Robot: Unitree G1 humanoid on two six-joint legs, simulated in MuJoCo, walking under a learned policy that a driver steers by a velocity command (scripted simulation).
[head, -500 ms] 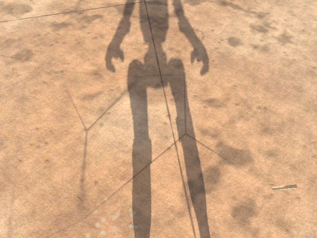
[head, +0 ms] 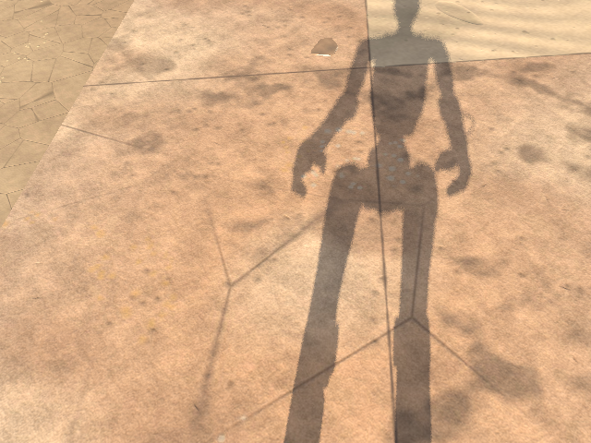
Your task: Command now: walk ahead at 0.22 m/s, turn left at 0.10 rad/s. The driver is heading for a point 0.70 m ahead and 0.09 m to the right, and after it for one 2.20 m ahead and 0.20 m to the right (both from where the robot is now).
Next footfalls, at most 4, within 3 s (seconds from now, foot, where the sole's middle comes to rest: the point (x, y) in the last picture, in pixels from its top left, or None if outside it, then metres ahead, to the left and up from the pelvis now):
0.02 left None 0.00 0.12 -0.77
0.40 right None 0.26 -0.15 -0.77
0.96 left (283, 412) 0.58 0.09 -0.77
1.50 right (393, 313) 0.85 -0.18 -0.77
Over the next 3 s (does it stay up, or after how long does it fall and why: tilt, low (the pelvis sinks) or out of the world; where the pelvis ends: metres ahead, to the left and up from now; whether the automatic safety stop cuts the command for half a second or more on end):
stays up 1.55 -0.12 0.00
